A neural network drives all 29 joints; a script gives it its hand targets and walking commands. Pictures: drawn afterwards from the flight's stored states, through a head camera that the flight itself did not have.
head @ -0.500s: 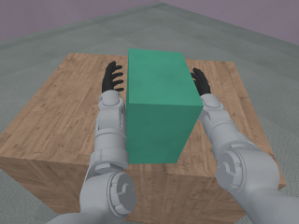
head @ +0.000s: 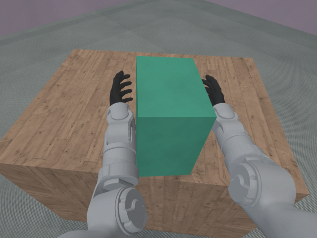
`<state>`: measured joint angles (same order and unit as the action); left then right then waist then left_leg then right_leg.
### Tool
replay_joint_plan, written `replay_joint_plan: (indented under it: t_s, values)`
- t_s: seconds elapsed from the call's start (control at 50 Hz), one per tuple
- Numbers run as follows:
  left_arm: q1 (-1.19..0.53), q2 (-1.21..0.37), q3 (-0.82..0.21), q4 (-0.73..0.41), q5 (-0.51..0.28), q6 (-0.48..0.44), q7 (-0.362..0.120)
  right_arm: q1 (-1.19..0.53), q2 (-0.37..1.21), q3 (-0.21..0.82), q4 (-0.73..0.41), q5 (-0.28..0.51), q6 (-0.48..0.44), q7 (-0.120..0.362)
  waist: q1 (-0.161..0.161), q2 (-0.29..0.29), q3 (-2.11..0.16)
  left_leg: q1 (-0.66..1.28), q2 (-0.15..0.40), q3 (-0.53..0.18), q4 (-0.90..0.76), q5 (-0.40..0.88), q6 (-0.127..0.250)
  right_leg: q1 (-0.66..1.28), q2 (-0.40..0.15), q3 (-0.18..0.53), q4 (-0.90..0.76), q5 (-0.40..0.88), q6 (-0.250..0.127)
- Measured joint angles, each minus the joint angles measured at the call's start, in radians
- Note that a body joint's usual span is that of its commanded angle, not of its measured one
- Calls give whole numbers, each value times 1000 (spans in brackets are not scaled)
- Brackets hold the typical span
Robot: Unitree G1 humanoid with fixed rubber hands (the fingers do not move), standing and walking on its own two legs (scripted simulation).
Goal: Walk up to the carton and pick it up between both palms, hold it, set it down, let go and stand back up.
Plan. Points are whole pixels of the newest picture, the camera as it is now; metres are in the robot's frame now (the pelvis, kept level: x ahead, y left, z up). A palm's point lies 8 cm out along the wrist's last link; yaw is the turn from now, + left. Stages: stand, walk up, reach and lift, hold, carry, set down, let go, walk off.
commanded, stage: set down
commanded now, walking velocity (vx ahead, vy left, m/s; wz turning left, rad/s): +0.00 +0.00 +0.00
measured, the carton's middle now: (164, 118) +0.43 +0.07 +0.06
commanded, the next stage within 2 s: none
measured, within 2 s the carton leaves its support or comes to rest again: rests again in 0.24 s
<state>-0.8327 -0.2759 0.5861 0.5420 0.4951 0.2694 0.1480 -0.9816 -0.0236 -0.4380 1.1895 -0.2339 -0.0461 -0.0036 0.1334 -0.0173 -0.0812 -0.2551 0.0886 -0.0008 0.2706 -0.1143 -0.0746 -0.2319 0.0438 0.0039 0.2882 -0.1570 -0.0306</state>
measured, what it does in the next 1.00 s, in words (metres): stands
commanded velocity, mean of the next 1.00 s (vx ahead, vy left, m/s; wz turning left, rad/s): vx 0.00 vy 0.00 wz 0.00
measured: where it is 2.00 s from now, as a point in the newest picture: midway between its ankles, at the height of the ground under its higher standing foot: outside the picture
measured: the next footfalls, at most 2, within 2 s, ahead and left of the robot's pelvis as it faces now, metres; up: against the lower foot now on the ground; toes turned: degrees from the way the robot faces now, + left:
none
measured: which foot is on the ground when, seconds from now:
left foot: down 0.00-1.00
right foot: down 0.00-1.00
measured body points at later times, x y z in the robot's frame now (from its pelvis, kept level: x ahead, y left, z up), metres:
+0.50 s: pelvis +0.00 +0.00 +0.00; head +0.01 +0.01 +0.45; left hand +0.39 +0.18 +0.13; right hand +0.45 -0.07 +0.11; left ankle +0.01 +0.17 -0.75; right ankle -0.01 -0.10 -0.75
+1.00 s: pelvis +0.00 +0.00 +0.00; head +0.02 +0.02 +0.45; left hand +0.39 +0.19 +0.12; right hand +0.45 -0.06 +0.11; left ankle +0.01 +0.17 -0.75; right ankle -0.01 -0.10 -0.75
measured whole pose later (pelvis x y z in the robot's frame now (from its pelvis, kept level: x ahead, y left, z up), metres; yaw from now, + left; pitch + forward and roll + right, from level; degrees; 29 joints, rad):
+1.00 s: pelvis +0.00 +0.00 +0.00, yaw +0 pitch +5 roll +0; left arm -0.77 -0.31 0.63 0.53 0.56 0.20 0.12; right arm -0.92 0.06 -0.60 1.08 -0.40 -0.09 0.06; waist 0.12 -0.04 -0.05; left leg -0.23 0.08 0.00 0.26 -0.11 -0.07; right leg -0.21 0.03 0.00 0.29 -0.16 -0.03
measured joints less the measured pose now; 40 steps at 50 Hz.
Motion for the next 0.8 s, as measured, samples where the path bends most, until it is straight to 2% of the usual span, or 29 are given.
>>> replay_joint_plan:
  t_s: [0.36,0.8]
  values:
    - [1,-20,42,25,37,-42,-7,23,25,-104,-39,-89,-6,32,0,-16,14,1,-4,4,-14,16,3,-10,-4,1,10,4,0]
    - [57,-28,43,-3,54,-71,-19,56,66,-142,-90,-141,-36,55,-7,-21,22,15,-6,3,-12,8,4,6,-7,-2,8,-4,1]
